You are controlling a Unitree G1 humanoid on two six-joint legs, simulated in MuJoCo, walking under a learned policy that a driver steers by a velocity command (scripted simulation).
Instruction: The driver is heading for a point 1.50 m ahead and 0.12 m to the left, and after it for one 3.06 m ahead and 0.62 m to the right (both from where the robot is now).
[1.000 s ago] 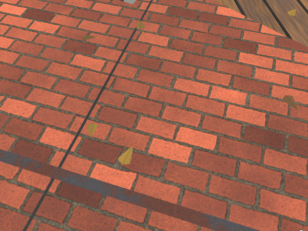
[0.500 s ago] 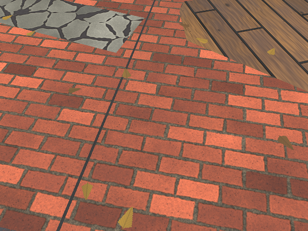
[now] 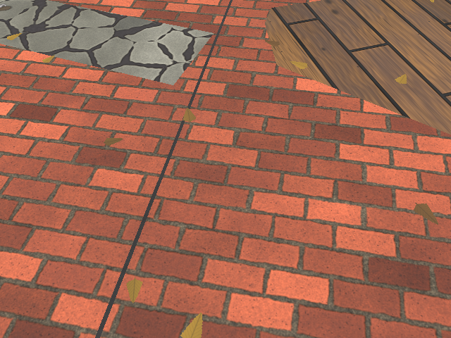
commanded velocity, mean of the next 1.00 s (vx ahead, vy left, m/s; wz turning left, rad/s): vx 0.00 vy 0.00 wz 0.00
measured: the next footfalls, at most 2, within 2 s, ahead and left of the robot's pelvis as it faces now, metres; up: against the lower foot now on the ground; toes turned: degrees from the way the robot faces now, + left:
left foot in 1.88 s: +0.37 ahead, +0.20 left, +0.00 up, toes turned +5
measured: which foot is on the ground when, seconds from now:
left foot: down 0.00-1.00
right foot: down 0.00-1.00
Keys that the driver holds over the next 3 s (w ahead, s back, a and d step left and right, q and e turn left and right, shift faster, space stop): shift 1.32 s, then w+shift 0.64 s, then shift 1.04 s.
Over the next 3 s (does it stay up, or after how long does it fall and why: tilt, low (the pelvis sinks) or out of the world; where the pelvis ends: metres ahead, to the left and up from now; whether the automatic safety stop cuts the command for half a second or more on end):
stays up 0.62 0.13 0.00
